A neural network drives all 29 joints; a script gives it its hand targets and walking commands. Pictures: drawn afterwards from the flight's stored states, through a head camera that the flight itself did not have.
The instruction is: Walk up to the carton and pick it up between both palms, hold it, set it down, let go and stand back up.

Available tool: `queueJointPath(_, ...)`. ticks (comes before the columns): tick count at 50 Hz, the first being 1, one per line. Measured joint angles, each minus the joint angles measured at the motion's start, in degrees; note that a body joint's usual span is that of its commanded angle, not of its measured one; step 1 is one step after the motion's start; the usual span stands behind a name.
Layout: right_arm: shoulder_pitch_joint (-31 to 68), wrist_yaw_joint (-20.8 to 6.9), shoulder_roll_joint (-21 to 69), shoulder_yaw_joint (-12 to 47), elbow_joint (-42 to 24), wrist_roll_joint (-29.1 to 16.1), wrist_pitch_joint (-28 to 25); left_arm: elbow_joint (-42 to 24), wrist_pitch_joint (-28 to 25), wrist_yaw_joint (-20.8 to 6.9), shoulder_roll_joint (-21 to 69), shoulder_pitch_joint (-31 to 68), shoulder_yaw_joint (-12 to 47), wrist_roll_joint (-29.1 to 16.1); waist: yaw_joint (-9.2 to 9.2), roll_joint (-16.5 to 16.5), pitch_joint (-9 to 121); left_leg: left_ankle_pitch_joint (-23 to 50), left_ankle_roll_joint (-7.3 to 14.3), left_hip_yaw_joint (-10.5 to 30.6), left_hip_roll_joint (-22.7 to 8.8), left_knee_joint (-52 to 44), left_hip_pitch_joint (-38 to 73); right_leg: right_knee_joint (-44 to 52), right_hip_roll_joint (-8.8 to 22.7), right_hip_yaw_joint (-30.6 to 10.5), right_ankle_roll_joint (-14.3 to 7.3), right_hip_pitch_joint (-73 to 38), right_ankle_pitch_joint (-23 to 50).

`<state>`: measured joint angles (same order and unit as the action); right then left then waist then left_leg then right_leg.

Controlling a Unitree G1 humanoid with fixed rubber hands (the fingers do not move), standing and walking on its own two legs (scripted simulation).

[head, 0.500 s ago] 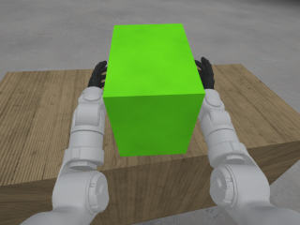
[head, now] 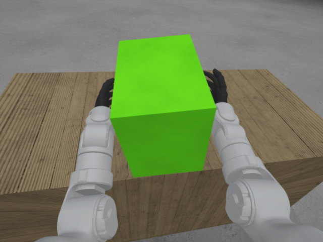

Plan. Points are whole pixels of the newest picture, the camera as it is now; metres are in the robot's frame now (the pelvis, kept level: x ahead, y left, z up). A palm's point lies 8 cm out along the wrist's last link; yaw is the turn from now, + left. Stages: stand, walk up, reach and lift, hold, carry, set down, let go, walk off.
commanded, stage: set down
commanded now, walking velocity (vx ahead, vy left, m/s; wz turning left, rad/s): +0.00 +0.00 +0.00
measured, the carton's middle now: (161, 106) +0.43 +0.03 +0.14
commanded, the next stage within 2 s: none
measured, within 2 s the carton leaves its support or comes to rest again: neither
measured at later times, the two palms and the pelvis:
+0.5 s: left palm (108, 112) +0.41 +0.17 +0.13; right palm (213, 102) +0.44 -0.10 +0.16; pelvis +0.02 -0.01 +0.00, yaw +0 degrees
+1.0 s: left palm (106, 119) +0.41 +0.18 +0.10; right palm (206, 104) +0.45 -0.09 +0.15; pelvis +0.03 -0.01 +0.00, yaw +0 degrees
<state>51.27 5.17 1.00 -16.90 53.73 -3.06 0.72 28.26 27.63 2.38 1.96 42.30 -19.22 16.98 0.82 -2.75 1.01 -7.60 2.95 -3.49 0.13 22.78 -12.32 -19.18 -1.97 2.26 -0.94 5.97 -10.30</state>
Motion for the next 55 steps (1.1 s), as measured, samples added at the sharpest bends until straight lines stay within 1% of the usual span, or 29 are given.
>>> queueJointPath(2, 0.0, 0.08, -0.01, 0.01, 0.68, 0.45, -0.66, 0.95, -0.9, 0.03, 0.0, -0.01, -0.21, 0.0, 0.25, 0.0, 0.0, 0.0, 0.0, 0.0, 0.01, 0.0, 0.0, 0.0, 0.01, 0.0, -0.01, 0.0, 0.01)
queueJointPath(6, -0.01, 0.24, -0.04, -0.46, 2.0, 2.83, -0.91, 4.3, -3.12, 0.03, 0.0, -0.01, -0.84, 0.0, 0.68, 0.0, 0.0, -0.11, 0.0, 0.0, 0.05, 0.0, 0.0, 0.0, 0.04, 0.0, -0.01, 0.0, -0.07)
queueJointPath(11, 0.01, 0.05, -0.15, -1.27, 4.5, 3.9, -2.11, 6.93, -4.5, 0.46, 0.0, -0.03, -0.92, 0.0, 0.81, 0.0, -0.1, -0.44, 0.0, 0.0, 0.13, 0.0, -0.01, 0.0, 0.12, 0.0, -0.02, 0.0, -0.39)
queueJointPath(16, 0.01, -0.21, -0.19, -1.27, 4.7, 3.9, -4.13, 7.08, -6.53, 1.1, 0.08, -0.02, -0.92, 0.0, 1.06, 0.0, 0.61, -0.9, -0.29, 0.02, 0.1, -0.01, -0.07, 0.14, 0.08, 0.0, -0.22, 0.0, -0.86)
queueJointPath(24, 0.01, -0.29, -0.24, -1.27, 4.74, 3.9, -4.05, 7.33, -6.78, 1.06, 0.08, -0.06, -0.97, 0.0, 1.52, 0.0, 0.22, -1.41, -0.6, 0.06, -0.17, -0.12, -0.15, 0.46, -0.2, 0.01, -0.44, 0.0, -1.28)
queueJointPath(33, 0.01, -0.68, -0.21, -1.27, 4.49, 3.9, -4.04, 7.99, -8.38, 0.84, 0.25, -0.49, -1.62, 0.0, 3.25, 0.0, -0.27, -1.87, -0.95, 0.09, -0.44, -0.16, -0.21, 0.7, -0.48, 0.0, -0.7, 0.0, -1.65)
queueJointPath(39, -0.01, -0.96, -0.2, -1.27, 5.21, 4.1, -4.05, 8.08, -8.7, 0.88, 0.44, -1.3, -1.69, 0.0, 3.28, 0.0, -0.58, -1.99, -1.1, 0.09, -0.44, -0.21, -0.24, 0.81, -0.48, 0.0, -0.73, 0.0, -1.74)
queueJointPath(48, -0.01, -1.16, -0.2, -1.27, 5.37, 5.36, -4.24, 9.54, -10.86, 1.02, 0.9, -1.56, -2.95, 0.0, 3.33, 0.0, -0.54, -2.03, -1.1, 0.09, -0.34, -0.21, -0.26, 0.85, -0.38, 0.0, -0.63, 0.0, -1.74)
queueJointPath(55, -0.02, -0.95, -0.21, -1.87, 8.77, 6.99, -4.23, 12.32, -11.48, 0.79, 1.16, -1.74, -4.88, 0.01, 3.45, 0.0, -0.78, -2.03, -1.1, 0.09, -0.34, -0.21, -0.27, 0.85, -0.38, 0.0, -0.69, 0.0, -1.75)
